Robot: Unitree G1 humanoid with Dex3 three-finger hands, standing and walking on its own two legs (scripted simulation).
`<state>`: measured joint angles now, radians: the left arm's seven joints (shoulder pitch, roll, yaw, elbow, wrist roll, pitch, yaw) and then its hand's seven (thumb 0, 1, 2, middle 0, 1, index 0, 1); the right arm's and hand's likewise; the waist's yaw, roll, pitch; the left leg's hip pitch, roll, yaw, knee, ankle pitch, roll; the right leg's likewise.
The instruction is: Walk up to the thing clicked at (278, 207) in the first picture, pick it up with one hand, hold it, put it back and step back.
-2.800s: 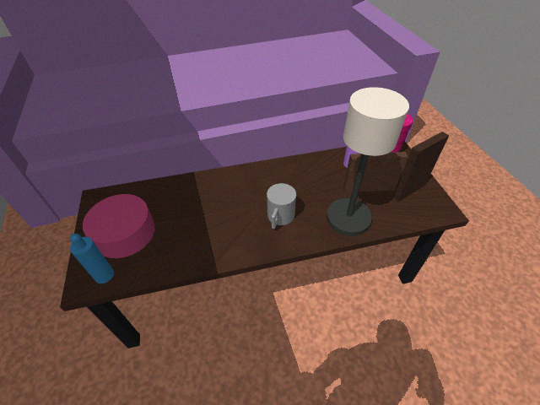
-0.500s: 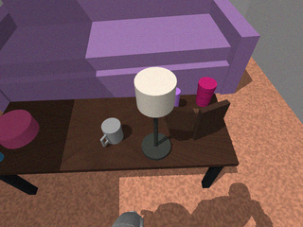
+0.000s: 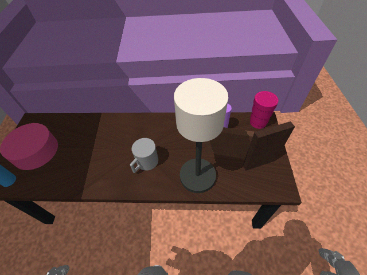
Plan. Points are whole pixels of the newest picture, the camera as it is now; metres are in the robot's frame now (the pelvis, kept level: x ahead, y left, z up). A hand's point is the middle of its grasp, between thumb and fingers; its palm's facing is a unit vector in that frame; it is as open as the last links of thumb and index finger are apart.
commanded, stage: walk up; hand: left
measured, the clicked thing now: (142, 157) +0.54 +0.20 -0.26
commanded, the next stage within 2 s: stand in 1.12 s
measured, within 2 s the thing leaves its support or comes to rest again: neither
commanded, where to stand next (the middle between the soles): +0.08 +0.00 m, yaw -2 degrees
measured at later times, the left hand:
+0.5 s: hand out of the picture +0.07 +0.27 -0.13, palm faces -0.03 -0.94 -0.35, open 7.4 cm
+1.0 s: hand out of the picture +0.11 +0.26 -0.12, palm faces -0.06 -0.94 -0.34, open 7.4 cm
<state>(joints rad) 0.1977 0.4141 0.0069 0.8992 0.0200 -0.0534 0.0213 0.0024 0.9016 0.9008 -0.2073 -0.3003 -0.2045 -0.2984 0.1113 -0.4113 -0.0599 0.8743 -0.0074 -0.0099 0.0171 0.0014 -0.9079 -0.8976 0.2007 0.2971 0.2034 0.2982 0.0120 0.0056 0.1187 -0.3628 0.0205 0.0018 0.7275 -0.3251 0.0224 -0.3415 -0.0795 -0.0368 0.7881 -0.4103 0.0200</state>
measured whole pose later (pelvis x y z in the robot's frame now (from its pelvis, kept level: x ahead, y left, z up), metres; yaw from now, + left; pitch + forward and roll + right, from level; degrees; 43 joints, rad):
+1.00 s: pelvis +0.01 +0.01 +0.04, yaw -2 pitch -2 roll +0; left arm 0.08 0.36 0.01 1.15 0.01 -0.01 -0.01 0.00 0.91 0.90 -0.20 -0.30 -0.20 -0.30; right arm 0.08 -0.34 -0.02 1.15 -0.01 0.00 0.02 0.00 -0.91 -0.90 0.20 0.30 0.20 0.30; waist -0.01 -0.01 0.05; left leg -0.15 0.04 0.04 0.36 -0.17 -0.02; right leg -0.11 -0.04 0.01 0.33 -0.18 0.04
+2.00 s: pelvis +0.02 +0.01 +0.04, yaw -1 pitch -2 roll +0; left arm 0.11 0.36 0.00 1.13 0.01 -0.01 0.00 0.00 0.91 0.90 -0.20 -0.30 -0.20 -0.30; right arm 0.08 -0.35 -0.01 1.14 -0.01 -0.01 0.01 0.00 -0.91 -0.90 0.20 0.30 0.20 0.30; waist -0.01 -0.01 0.06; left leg -0.13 0.03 0.02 0.33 -0.16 -0.02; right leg -0.09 -0.04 0.00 0.31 -0.19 0.04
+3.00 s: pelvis +0.03 +0.01 +0.04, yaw -1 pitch -2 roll +0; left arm 0.13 0.36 0.00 1.12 0.01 -0.01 0.00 0.00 0.91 0.90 -0.20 -0.30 -0.20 -0.30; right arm 0.10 -0.35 -0.01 1.14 -0.01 -0.01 0.01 0.00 -0.91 -0.90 0.20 0.30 0.20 0.30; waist -0.01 -0.01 0.05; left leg -0.13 0.03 0.02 0.32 -0.17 -0.02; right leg -0.08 -0.04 -0.01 0.31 -0.20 0.04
